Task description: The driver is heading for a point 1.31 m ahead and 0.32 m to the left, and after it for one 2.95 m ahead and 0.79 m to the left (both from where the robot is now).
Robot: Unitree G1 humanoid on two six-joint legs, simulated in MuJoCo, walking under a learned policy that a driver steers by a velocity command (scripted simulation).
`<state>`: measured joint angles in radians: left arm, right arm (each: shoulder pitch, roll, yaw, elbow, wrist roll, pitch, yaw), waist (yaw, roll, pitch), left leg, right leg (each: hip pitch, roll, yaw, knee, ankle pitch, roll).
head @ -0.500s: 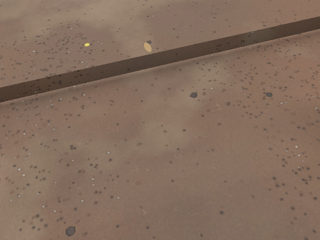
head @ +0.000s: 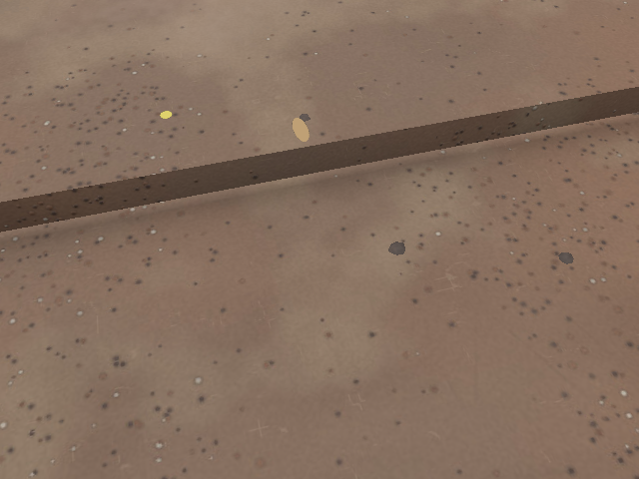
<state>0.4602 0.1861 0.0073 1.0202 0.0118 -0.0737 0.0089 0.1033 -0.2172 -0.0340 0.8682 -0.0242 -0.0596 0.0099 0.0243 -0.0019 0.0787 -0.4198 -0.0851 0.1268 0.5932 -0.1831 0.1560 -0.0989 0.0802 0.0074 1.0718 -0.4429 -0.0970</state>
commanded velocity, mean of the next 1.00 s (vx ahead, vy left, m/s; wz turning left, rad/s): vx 0.50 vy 0.00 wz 0.26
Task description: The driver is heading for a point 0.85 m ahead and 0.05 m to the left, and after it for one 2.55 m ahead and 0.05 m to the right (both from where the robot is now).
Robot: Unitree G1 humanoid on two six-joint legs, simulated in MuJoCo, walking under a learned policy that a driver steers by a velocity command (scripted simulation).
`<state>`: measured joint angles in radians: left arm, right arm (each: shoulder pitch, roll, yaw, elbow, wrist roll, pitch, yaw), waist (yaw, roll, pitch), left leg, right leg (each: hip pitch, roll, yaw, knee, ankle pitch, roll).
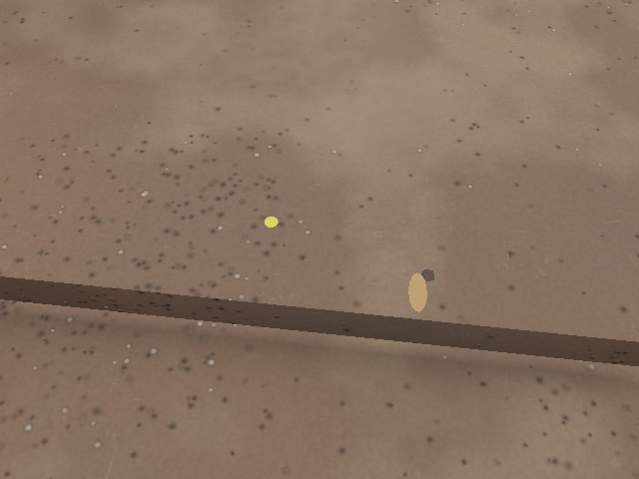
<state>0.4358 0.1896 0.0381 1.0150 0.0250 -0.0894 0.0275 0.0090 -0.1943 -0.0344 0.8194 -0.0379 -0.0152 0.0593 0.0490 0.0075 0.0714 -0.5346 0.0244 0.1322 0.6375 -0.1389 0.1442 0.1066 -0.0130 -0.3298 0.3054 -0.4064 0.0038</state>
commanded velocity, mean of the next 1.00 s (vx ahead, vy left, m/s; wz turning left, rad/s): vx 0.50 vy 0.00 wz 0.26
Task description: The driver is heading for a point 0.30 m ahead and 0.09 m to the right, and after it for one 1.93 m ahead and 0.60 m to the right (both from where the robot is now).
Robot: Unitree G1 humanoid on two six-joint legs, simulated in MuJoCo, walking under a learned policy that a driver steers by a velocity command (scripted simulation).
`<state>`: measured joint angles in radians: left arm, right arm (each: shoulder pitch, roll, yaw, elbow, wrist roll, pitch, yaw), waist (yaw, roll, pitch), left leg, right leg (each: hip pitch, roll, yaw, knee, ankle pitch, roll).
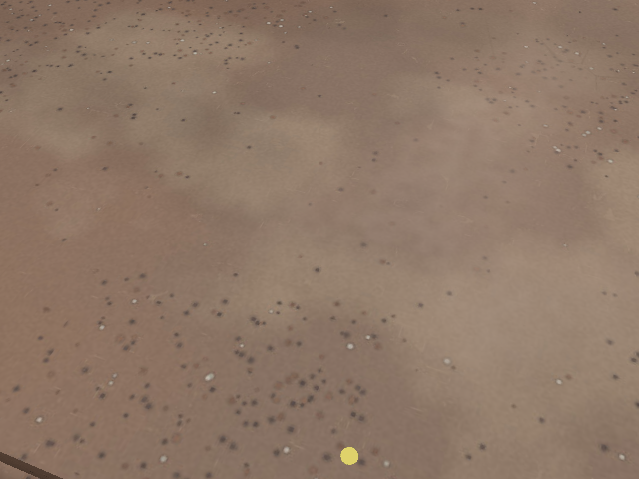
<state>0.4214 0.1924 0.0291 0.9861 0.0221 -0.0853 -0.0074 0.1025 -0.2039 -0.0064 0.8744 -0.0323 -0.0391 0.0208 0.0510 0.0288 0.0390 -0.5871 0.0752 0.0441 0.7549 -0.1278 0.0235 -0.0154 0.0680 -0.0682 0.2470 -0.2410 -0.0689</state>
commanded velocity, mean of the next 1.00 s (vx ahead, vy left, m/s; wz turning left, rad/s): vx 0.09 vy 0.00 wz -0.40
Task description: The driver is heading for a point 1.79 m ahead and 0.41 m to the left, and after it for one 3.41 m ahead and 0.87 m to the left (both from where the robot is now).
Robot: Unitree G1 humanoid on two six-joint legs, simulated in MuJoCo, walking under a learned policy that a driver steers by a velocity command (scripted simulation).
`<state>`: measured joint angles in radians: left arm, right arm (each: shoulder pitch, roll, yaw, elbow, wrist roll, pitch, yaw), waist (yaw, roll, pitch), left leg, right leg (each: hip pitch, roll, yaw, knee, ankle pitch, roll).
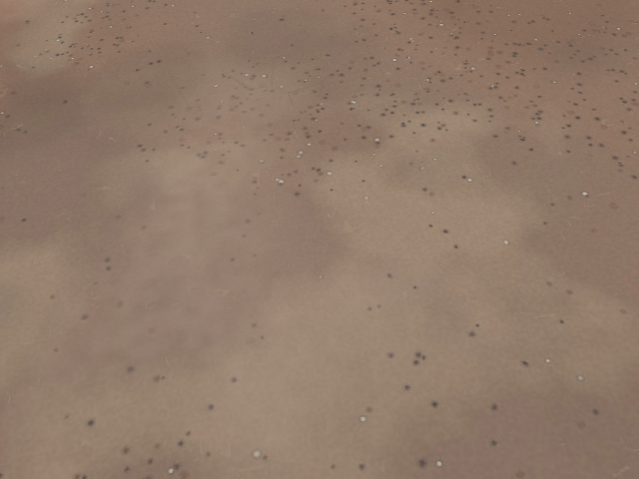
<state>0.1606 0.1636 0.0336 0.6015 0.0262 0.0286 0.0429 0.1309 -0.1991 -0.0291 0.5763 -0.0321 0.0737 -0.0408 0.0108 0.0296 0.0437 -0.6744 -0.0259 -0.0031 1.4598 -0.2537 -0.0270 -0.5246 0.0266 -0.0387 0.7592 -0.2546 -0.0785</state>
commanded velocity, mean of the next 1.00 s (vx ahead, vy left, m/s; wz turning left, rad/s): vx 0.14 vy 0.00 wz -0.05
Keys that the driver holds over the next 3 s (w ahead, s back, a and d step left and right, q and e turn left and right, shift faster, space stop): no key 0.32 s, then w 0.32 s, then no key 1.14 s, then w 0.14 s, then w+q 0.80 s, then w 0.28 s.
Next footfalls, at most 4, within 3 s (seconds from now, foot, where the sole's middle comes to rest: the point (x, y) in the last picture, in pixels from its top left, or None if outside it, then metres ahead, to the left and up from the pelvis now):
0.22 left None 0.09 0.11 -0.73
0.50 right None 0.09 -0.07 -0.74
1.02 left None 0.20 0.09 -0.74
1.28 right None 0.24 -0.11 -0.74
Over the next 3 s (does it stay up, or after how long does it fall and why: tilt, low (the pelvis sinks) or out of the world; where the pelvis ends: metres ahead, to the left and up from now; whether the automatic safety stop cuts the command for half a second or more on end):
stays up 0.72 0.07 0.03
